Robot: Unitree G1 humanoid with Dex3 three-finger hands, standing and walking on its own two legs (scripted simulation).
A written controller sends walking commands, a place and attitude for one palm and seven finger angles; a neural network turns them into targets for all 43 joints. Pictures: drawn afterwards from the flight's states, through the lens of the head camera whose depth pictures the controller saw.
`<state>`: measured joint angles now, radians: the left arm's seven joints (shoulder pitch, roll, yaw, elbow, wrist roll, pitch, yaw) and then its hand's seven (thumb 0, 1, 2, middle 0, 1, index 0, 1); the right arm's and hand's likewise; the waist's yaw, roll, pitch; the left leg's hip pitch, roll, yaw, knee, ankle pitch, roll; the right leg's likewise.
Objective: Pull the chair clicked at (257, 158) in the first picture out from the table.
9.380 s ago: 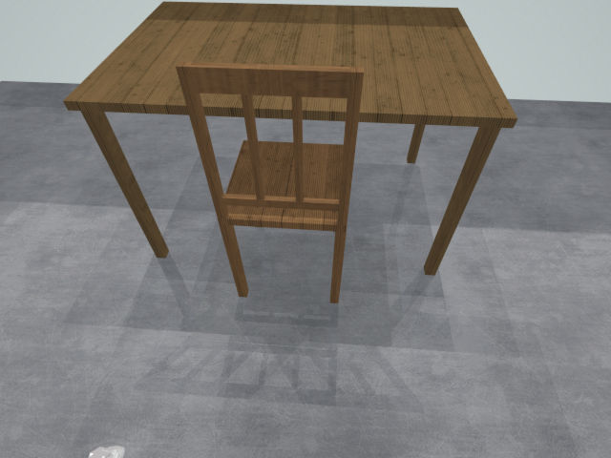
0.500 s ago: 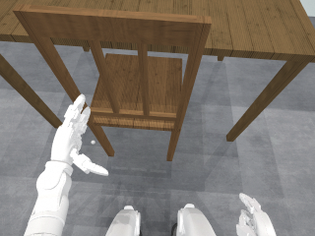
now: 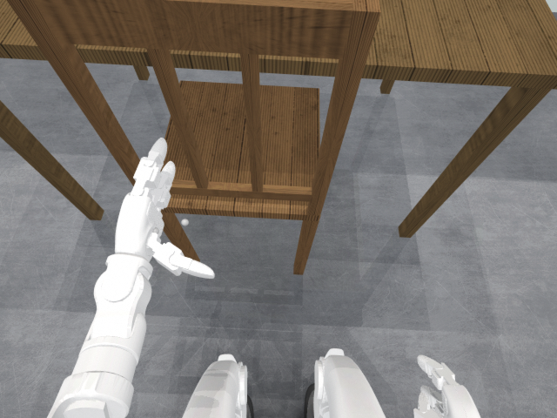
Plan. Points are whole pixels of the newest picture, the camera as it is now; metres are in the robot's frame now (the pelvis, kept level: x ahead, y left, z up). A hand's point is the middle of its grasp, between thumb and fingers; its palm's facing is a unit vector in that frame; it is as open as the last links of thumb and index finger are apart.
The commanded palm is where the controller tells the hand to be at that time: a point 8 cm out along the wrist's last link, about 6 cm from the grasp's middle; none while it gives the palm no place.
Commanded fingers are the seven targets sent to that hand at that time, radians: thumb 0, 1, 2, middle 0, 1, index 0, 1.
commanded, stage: aim the fingers beside a spindle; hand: left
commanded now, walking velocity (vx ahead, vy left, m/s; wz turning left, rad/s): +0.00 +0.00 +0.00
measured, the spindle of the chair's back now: (185, 132) +0.53 +0.15 +0.03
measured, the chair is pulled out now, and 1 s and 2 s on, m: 0.00 0.00 0.00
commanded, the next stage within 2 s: push the fingers through the gap in 0.66 s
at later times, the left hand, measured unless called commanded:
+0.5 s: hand (187, 220) +0.38 +0.13 +0.02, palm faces -0.07 -1.00 -0.06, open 16.9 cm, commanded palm +0.35 +0.20 +0.02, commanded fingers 0.00 -0.50 0.30 -0.06 -0.08 -0.06 -0.08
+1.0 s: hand (187, 211) +0.40 +0.13 +0.02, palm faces -0.08 -1.00 -0.06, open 16.9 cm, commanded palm +0.38 +0.19 +0.02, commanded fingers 0.00 -0.50 0.30 -0.06 -0.08 -0.06 -0.08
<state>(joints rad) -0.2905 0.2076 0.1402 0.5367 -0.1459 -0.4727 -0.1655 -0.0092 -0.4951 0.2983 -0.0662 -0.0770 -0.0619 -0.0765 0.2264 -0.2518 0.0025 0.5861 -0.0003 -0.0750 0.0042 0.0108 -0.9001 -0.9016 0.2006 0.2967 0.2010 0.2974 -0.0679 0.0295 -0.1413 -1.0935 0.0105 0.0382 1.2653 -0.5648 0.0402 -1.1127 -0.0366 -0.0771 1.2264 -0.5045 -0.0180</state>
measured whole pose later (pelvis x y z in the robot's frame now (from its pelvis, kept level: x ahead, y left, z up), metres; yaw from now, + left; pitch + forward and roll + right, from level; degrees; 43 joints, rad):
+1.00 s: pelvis +0.00 -0.01 +0.00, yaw +0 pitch +23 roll -1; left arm -0.37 0.23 0.16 0.63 -0.14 -0.49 -0.17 -0.01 -0.50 0.30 -0.07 -0.08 -0.06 -0.08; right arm 0.21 -0.26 0.00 0.59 0.00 -0.06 0.00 0.01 -0.90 -0.90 0.20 0.30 0.20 0.30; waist -0.07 0.03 -0.14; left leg -1.12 0.01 0.02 1.28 -0.57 0.03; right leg -1.13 -0.03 -0.09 1.24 -0.51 -0.03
